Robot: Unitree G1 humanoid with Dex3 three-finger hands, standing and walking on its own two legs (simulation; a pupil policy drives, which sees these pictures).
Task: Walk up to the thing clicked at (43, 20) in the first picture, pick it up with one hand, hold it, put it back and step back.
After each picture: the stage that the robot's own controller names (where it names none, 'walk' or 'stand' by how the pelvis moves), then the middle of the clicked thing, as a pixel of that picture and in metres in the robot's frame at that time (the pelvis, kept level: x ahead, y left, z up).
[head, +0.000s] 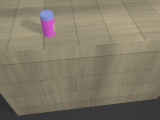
stand; (48, 23) +0.69 +0.19 +0.01
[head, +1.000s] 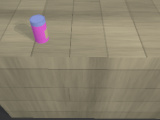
rise first; (39, 29) +0.61 +0.24 +0.03
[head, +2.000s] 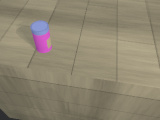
stand; (42, 37) +0.52 +0.19 +0.04
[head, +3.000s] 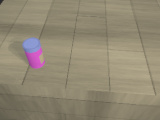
stand; (34, 53) +0.48 +0.21 +0.01
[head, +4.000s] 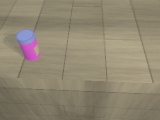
stand; (29, 45) +0.49 +0.23 +0.02
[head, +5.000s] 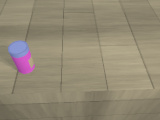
stand; (22, 57) +0.43 +0.24 +0.03
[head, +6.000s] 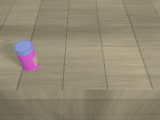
stand; (27, 56) +0.45 +0.24 +0.01
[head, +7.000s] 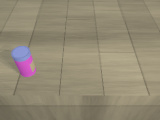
stand; (24, 62) +0.44 +0.25 +0.01
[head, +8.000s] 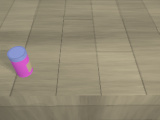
stand; (21, 62) +0.44 +0.26 +0.01
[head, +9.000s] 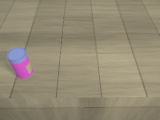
stand; (21, 63) +0.43 +0.26 +0.01
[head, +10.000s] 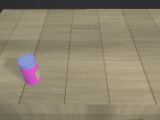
rise first; (30, 70) +0.42 +0.24 +0.01
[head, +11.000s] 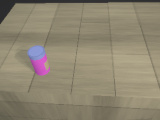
go down; (39, 60) +0.45 +0.23 +0.01
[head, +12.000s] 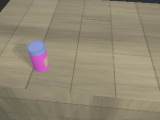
go down; (38, 56) +0.45 +0.22 +0.02
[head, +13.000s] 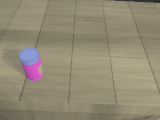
go down; (32, 64) +0.42 +0.21 +0.02
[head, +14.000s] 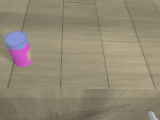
close in; (19, 49) +0.44 +0.21 +0.03
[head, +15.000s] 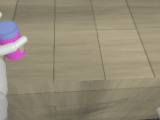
close; (11, 41) +0.46 +0.22 +0.06
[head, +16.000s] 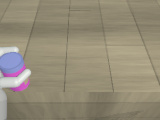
lift; (15, 72) +0.34 +0.23 +0.08
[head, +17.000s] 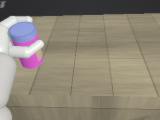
lift; (27, 46) +0.33 +0.17 +0.23
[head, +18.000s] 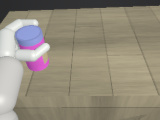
hold; (33, 49) +0.34 +0.16 +0.20
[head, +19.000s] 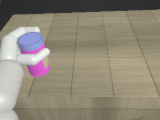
hold; (35, 54) +0.34 +0.16 +0.19
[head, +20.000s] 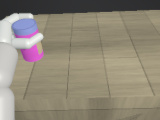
crouch; (29, 40) +0.39 +0.18 +0.21
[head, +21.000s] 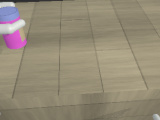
lower; (11, 28) +0.46 +0.22 +0.18
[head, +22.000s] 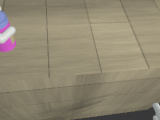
lower; (0, 32) +0.49 +0.23 +0.07
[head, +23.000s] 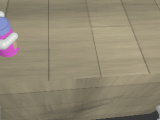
lower; (3, 38) +0.47 +0.23 +0.07
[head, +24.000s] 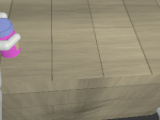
lower; (5, 39) +0.47 +0.23 +0.06
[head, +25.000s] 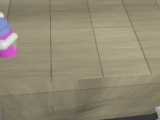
lower; (3, 38) +0.47 +0.23 +0.06
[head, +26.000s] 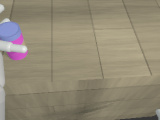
withdraw; (13, 42) +0.46 +0.21 +0.06
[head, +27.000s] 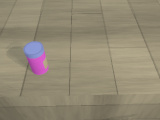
sink last; (37, 58) +0.43 +0.19 +0.04
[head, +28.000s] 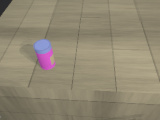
stand; (45, 55) +0.47 +0.21 +0.02
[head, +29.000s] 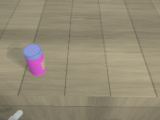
stand; (35, 60) +0.44 +0.21 +0.01
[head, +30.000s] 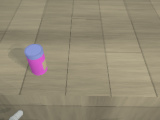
stand; (36, 60) +0.44 +0.21 +0.01
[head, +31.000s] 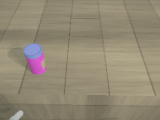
stand; (35, 59) +0.45 +0.21 +0.01
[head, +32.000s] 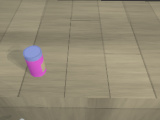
stand; (35, 61) +0.44 +0.21 +0.01
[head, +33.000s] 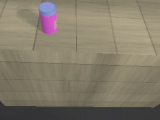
walk; (48, 18) +0.60 +0.15 +0.02
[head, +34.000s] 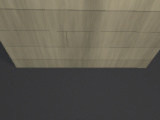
walk; out of the picture +0.94 +0.26 +0.04
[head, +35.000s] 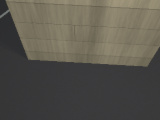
walk; out of the picture +1.13 +0.21 +0.03
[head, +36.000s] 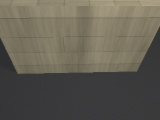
stand; out of the picture +1.08 +0.26 +0.01
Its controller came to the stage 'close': yes
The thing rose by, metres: 0.21
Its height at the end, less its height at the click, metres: +0.00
